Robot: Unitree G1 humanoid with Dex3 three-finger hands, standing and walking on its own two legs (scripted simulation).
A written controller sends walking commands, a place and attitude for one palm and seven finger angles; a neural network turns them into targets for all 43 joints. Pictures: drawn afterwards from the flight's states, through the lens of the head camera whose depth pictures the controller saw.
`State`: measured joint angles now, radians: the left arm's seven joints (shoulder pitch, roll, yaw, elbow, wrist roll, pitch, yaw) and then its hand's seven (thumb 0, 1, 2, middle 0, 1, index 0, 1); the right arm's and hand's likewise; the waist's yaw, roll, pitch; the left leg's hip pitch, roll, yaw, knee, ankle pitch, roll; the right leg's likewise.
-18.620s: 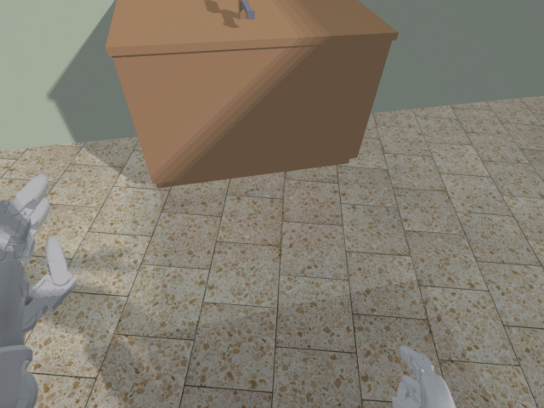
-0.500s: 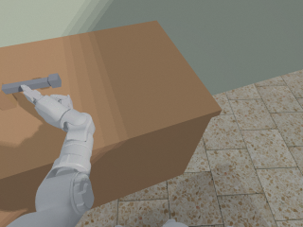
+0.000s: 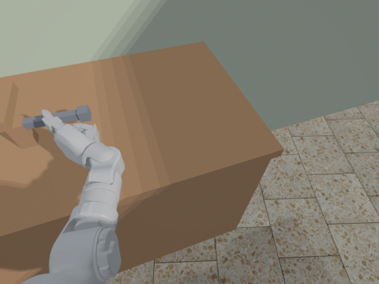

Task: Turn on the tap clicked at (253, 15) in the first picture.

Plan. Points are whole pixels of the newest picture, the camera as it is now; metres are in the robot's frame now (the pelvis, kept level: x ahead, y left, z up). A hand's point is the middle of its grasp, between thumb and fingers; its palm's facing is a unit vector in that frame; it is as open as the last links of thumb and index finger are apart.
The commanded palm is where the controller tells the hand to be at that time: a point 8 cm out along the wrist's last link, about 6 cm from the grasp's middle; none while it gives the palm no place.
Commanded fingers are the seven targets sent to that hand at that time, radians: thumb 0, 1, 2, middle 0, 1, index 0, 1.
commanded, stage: lift the hand up off the lever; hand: left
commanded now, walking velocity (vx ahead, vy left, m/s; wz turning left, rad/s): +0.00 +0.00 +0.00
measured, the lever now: (84, 113) +0.50 +0.25 +0.08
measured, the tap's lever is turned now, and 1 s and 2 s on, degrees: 86 86 86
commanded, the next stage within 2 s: draw the hand back beside the body in 1.80 s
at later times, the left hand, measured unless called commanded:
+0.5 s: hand (90, 128) +0.42 +0.21 +0.11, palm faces +0.80 -0.59 -0.08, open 7.8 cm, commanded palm +0.37 +0.22 +0.11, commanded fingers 0.00 0.90 0.90 -0.15 -0.15 -0.15 -0.15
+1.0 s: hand (86, 125) +0.41 +0.20 +0.12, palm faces +0.81 -0.58 -0.09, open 7.8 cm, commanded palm +0.36 +0.22 +0.13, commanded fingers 0.00 0.90 0.90 -0.15 -0.15 -0.15 -0.15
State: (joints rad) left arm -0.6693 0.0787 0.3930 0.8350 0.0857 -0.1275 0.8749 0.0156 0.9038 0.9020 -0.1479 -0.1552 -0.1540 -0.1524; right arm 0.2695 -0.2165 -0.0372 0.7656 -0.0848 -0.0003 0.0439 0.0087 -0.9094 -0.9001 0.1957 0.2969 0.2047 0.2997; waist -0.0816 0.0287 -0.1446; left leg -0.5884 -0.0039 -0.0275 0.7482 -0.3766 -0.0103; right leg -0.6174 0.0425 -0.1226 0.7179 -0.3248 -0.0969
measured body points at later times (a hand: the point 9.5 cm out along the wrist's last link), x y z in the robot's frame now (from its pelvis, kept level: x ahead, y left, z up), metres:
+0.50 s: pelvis +0.00 +0.01 +0.01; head +0.03 +0.00 +0.46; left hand +0.38 +0.23 +0.11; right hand +0.12 -0.23 -0.12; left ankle -0.01 +0.13 -0.71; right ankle +0.02 -0.06 -0.71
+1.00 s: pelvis -0.01 -0.01 +0.01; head +0.01 -0.02 +0.46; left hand +0.37 +0.23 +0.13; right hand +0.11 -0.25 -0.11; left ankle -0.01 +0.13 -0.71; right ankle +0.02 -0.06 -0.71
